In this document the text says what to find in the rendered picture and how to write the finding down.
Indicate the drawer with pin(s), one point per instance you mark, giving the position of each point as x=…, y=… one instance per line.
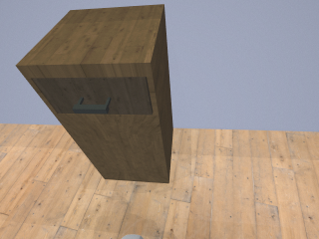
x=129, y=95

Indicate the cabinet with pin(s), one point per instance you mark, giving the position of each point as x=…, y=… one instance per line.
x=114, y=42

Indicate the handle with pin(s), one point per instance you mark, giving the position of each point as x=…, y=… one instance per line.
x=91, y=109

